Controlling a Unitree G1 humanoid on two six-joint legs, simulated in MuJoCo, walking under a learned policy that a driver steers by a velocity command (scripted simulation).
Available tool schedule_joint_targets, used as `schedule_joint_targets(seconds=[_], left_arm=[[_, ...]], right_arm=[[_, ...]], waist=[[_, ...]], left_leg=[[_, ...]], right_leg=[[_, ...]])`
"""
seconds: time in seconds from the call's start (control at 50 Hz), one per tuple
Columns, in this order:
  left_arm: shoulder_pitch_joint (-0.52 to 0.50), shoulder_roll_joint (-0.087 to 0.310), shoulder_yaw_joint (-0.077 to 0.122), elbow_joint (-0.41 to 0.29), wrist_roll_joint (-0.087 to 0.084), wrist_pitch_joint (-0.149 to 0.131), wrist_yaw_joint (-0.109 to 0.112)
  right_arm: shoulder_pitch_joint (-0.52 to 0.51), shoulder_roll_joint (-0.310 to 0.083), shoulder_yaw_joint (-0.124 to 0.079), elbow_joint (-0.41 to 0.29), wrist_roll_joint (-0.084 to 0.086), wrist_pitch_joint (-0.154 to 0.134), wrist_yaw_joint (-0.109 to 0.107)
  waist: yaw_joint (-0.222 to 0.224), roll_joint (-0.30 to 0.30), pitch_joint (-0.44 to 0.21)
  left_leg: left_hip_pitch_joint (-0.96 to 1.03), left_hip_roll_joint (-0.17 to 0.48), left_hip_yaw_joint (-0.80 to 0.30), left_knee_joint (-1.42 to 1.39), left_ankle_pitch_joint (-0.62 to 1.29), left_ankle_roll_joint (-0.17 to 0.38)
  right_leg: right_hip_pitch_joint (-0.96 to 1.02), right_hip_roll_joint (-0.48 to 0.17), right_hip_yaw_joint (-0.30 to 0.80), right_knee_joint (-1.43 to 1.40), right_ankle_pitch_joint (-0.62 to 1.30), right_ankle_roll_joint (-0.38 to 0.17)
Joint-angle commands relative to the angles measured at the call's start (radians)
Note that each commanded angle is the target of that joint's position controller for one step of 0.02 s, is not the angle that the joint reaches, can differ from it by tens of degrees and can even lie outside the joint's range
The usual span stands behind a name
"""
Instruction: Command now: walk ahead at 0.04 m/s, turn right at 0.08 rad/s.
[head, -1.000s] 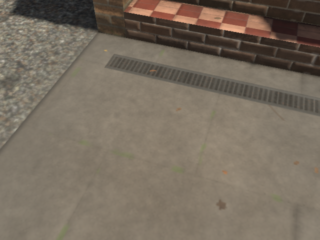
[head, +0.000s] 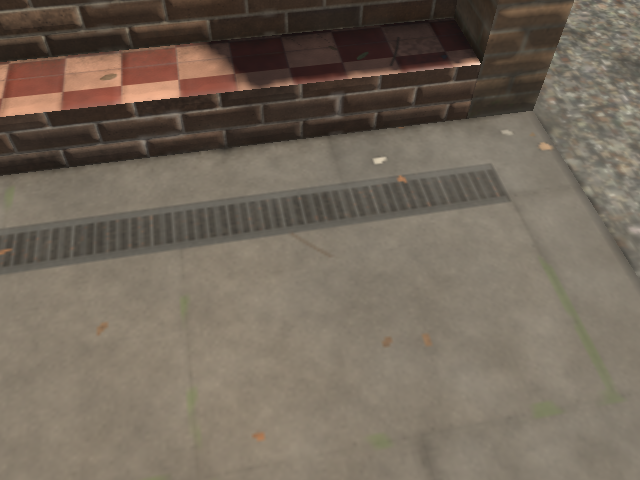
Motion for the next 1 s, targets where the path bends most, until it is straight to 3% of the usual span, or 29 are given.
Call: schedule_joint_targets(seconds=[0.02, 0.08, 0.12, 0.14, 0.16, 0.18, 0.2, 0.22, 0.24, 0.28, 0.32, 0.38, 0.46, 0.5, 0.52, 0.54, 0.56, 0.58, 0.6, 0.62, 0.64, 0.66, 0.74, 0.8, 0.82, 0.84, 0.88, 0.96, 1.0], left_arm=[[0.120, -0.034, -0.021, -0.019, 0.014, -0.009, 0.005], [0.084, 0.038, -0.007, -0.026, -0.001, -0.013, 0.005], [0.092, 0.052, 0.001, -0.019, 0.000, -0.014, 0.004], [0.091, 0.072, 0.007, -0.027, 0.007, -0.016, 0.007], [0.124, 0.112, 0.016, -0.036, 0.021, -0.017, 0.013], [0.135, 0.178, 0.038, -0.015, 0.029, -0.014, 0.013], [0.087, 0.161, 0.037, -0.042, 0.040, -0.020, 0.012], [0.034, 0.129, 0.027, -0.070, 0.053, -0.036, 0.016], [-0.022, 0.097, 0.018, -0.091, 0.043, -0.051, 0.018], [-0.068, 0.075, 0.013, -0.099, 0.005, -0.066, 0.017], [-0.048, 0.080, 0.017, -0.085, 0.003, -0.057, 0.017], [-0.023, 0.110, 0.030, -0.077, 0.006, -0.034, 0.024], [-0.018, 0.167, 0.050, -0.074, -0.009, -0.030, 0.014], [-0.041, 0.164, 0.050, -0.071, -0.027, -0.034, 0.009], [0.010, 0.138, 0.044, -0.049, -0.023, -0.039, 0.003], [0.037, 0.089, 0.031, -0.057, 0.012, -0.044, -0.004], [-0.056, 0.028, 0.005, -0.143, 0.040, -0.053, -0.003], [-0.124, 0.090, 0.021, -0.144, 0.020, -0.056, -0.003], [-0.121, 0.108, 0.028, -0.142, -0.001, -0.050, -0.003], [-0.097, 0.111, 0.032, -0.120, 0.002, -0.043, 0.006], [-0.087, 0.120, 0.037, -0.114, 0.012, -0.036, 0.016], [-0.066, 0.115, 0.039, -0.110, 0.018, -0.033, 0.017], [-0.035, 0.075, 0.025, -0.102, 0.009, -0.036, 0.010], [-0.049, 0.048, 0.009, -0.098, 0.008, -0.034, 0.001], [-0.047, 0.040, 0.003, -0.096, 0.007, -0.035, -0.007], [-0.053, 0.038, 0.000, -0.098, 0.002, -0.038, -0.016], [-0.087, 0.076, 0.006, -0.121, -0.014, -0.049, -0.027], [-0.092, 0.070, 0.000, -0.133, -0.025, -0.087, -0.044], [-0.040, 0.050, -0.004, -0.114, -0.025, -0.101, -0.053]], right_arm=[[-0.031, -0.100, -0.017, -0.041, 0.004, -0.012, 0.012], [-0.001, -0.178, -0.042, -0.047, 0.024, 0.005, 0.011], [0.003, -0.185, -0.045, -0.053, 0.045, 0.019, 0.002], [0.023, -0.171, -0.041, -0.049, 0.053, 0.022, -0.002], [0.021, -0.141, -0.034, -0.060, 0.050, 0.018, -0.002], [-0.015, -0.105, -0.033, -0.100, 0.052, 0.011, 0.001], [-0.028, -0.126, -0.040, -0.104, 0.048, 0.005, 0.001], [-0.004, -0.159, -0.060, -0.097, 0.045, 0.008, 0.001], [0.065, -0.161, -0.070, -0.065, 0.047, 0.024, -0.002], [0.130, -0.125, -0.068, -0.044, 0.039, 0.052, -0.009], [0.096, -0.087, -0.056, -0.071, 0.043, 0.065, -0.005], [0.017, -0.061, -0.038, -0.131, 0.049, 0.074, 0.020], [0.015, -0.107, -0.050, -0.179, 0.051, 0.078, 0.051], [0.076, -0.113, -0.062, -0.168, 0.048, 0.079, 0.054], [0.119, -0.139, -0.076, -0.157, 0.043, 0.077, 0.044], [0.167, -0.239, -0.107, -0.165, 0.042, 0.075, 0.026], [0.196, -0.346, -0.125, -0.190, 0.010, 0.065, 0.024], [0.217, -0.280, -0.106, -0.190, -0.003, 0.043, 0.032], [0.159, -0.252, -0.095, -0.197, 0.002, 0.030, 0.030], [0.092, -0.228, -0.091, -0.206, 0.024, 0.028, 0.024], [0.042, -0.200, -0.081, -0.218, 0.043, 0.034, 0.018], [0.022, -0.194, -0.075, -0.225, 0.043, 0.040, 0.013], [0.040, -0.188, -0.072, -0.229, 0.030, 0.050, -0.003], [0.032, -0.150, -0.055, -0.220, 0.020, 0.049, -0.011], [0.045, -0.133, -0.048, -0.207, 0.017, 0.047, -0.008], [0.064, -0.133, -0.045, -0.192, 0.015, 0.043, -0.003], [0.098, -0.201, -0.062, -0.174, 0.015, 0.037, 0.009], [0.122, -0.211, -0.064, -0.152, 0.030, 0.014, 0.010], [0.090, -0.207, -0.062, -0.152, 0.042, 0.009, 0.013]], waist=[[0.037, 0.144, -0.124], [0.022, 0.155, -0.145], [0.043, 0.149, -0.109], [0.050, 0.136, -0.098], [0.063, 0.077, -0.108], [0.040, -0.147, -0.079], [0.056, -0.252, -0.058], [0.044, -0.225, -0.063], [0.008, -0.149, -0.084], [-0.016, -0.077, -0.097], [0.004, -0.085, -0.089], [0.047, -0.128, -0.102], [0.052, -0.157, -0.115], [0.010, -0.142, -0.117], [0.000, -0.088, -0.129], [0.001, 0.118, -0.170], [-0.023, 0.360, -0.193], [-0.080, 0.198, -0.245], [-0.043, 0.158, -0.192], [-0.010, 0.096, -0.160], [0.010, 0.095, -0.138], [0.028, 0.112, -0.141], [0.028, 0.129, -0.165], [0.009, 0.141, -0.176], [0.000, 0.145, -0.183], [-0.017, 0.164, -0.164], [-0.051, 0.197, -0.085], [-0.056, 0.143, -0.026], [-0.017, 0.121, -0.032]], left_leg=[[0.030, 0.186, -0.203, -0.166, 0.050, 0.189], [0.080, 0.222, -0.300, -0.156, -0.120, 0.195], [0.016, 0.203, -0.328, -0.154, -0.239, 0.152], [-0.037, 0.180, -0.329, -0.139, -0.302, 0.108], [-0.129, 0.143, -0.298, -0.062, -0.348, 0.056], [-0.206, 0.012, -0.111, 0.091, -0.382, -0.003], [-0.230, -0.039, -0.038, 0.316, -0.431, -0.034], [-0.254, -0.020, -0.075, 0.528, -0.489, -0.052], [-0.254, -0.015, -0.104, 0.652, -0.482, -0.067], [-0.299, 0.010, -0.114, 0.736, -0.402, -0.100], [-0.299, 0.027, -0.068, 0.681, -0.340, -0.132], [-0.213, 0.053, -0.013, 0.493, -0.311, -0.140], [-0.073, 0.041, 0.047, 0.305, -0.300, -0.091], [0.050, 0.008, 0.081, 0.118, -0.164, -0.043], [0.170, -0.011, 0.055, 0.025, -0.044, -0.013], [0.380, 0.158, -0.184, 0.003, 0.296, 0.054], [0.452, 0.424, -0.581, -0.026, 0.547, 0.287], [0.432, 0.432, -0.569, -0.053, 0.471, 0.343], [0.374, 0.379, -0.469, -0.051, 0.400, 0.292], [0.327, 0.311, -0.395, -0.049, 0.313, 0.229], [0.284, 0.275, -0.359, -0.053, 0.281, 0.193], [0.226, 0.241, -0.326, -0.058, 0.289, 0.182], [0.236, 0.217, -0.312, -0.062, 0.229, 0.185], [0.216, 0.216, -0.287, -0.065, 0.139, 0.178], [0.191, 0.208, -0.280, -0.091, -0.018, 0.177], [0.161, 0.203, -0.289, -0.126, -0.203, 0.178], [0.143, 0.242, -0.367, -0.187, -0.433, 0.194], [0.227, 0.299, -0.423, -0.202, -0.496, 0.194], [0.190, 0.276, -0.363, -0.183, -0.472, 0.173]], right_leg=[[0.154, -0.029, -0.038, -0.256, 0.008, 0.001], [0.210, -0.008, -0.043, -0.445, 0.121, -0.012], [0.294, 0.014, -0.067, -0.599, 0.222, -0.052], [0.346, -0.011, -0.047, -0.642, 0.233, -0.083], [0.426, -0.123, 0.042, -0.678, 0.224, -0.131], [0.362, -0.233, 0.165, -0.746, 0.145, -0.211], [0.308, -0.358, 0.291, -0.844, 0.255, -0.289], [0.308, -0.404, 0.300, -0.832, 0.445, -0.322], [0.321, -0.373, 0.232, -0.797, 0.595, -0.306], [0.382, -0.331, 0.121, -0.749, 0.736, -0.261], [0.402, -0.302, 0.044, -0.748, 0.743, -0.253], [0.406, -0.300, -0.019, -0.734, 0.690, -0.251], [0.379, -0.344, -0.027, -0.696, 0.667, -0.246], [0.335, -0.327, -0.067, -0.616, 0.599, -0.196], [0.271, -0.286, -0.119, -0.522, 0.507, -0.139], [0.061, -0.202, -0.217, -0.263, 0.258, -0.041], [-0.232, -0.042, -0.167, -0.015, -0.230, 0.024], [-0.245, -0.053, -0.015, 0.142, -0.235, 0.018], [-0.251, -0.066, 0.002, 0.170, -0.150, 0.002], [-0.245, -0.082, 0.007, 0.137, -0.058, 0.001], [-0.232, -0.088, 0.013, 0.095, 0.009, 0.007], [-0.173, -0.075, 0.001, 0.091, 0.060, 0.014], [-0.141, -0.046, -0.010, -0.045, 0.141, 0.033], [-0.048, -0.078, -0.015, -0.199, 0.176, 0.037], [0.004, -0.088, -0.025, -0.258, 0.186, 0.032], [0.040, -0.084, -0.047, -0.306, 0.182, 0.024], [0.011, -0.064, -0.079, -0.330, 0.125, -0.004], [-0.031, -0.072, -0.077, -0.434, 0.057, -0.082], [0.082, -0.055, -0.107, -0.545, 0.114, -0.118]])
